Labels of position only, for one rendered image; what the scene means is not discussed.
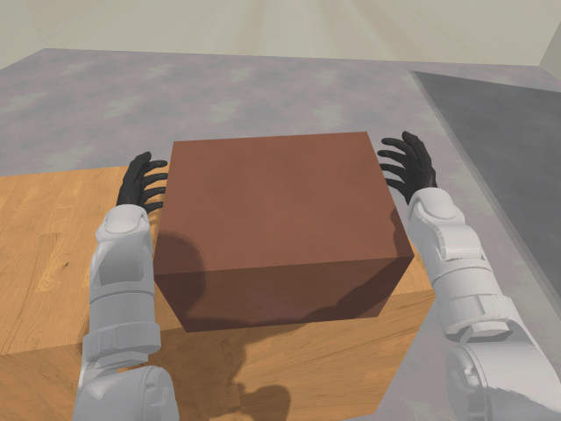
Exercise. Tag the robot left hand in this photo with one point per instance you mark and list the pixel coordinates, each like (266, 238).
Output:
(134, 182)

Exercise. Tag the left robot upper arm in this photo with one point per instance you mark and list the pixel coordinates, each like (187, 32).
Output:
(140, 394)

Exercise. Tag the robot right hand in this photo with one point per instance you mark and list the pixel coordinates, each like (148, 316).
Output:
(419, 173)

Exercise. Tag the left robot forearm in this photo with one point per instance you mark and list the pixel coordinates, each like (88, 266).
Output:
(122, 328)

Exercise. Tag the pedestal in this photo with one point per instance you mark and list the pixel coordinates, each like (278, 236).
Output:
(320, 371)

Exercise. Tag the right robot forearm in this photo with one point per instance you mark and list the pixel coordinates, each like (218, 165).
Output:
(472, 307)

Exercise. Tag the carton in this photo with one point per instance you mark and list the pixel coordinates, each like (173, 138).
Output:
(277, 230)

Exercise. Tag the right robot upper arm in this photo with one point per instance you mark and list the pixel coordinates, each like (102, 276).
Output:
(501, 381)

